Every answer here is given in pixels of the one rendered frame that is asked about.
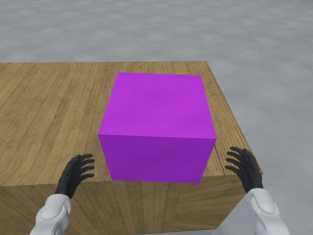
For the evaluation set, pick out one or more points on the robot left forearm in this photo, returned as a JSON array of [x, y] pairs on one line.
[[53, 218]]

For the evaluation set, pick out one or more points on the right robot hand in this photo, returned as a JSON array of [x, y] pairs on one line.
[[248, 170]]

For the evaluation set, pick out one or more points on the carton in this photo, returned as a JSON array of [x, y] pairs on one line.
[[157, 127]]

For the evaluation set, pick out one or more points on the robot right forearm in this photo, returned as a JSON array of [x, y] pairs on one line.
[[263, 213]]

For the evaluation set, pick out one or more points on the left robot hand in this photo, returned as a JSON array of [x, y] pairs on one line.
[[71, 176]]

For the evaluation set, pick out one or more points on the pedestal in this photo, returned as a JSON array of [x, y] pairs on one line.
[[50, 112]]

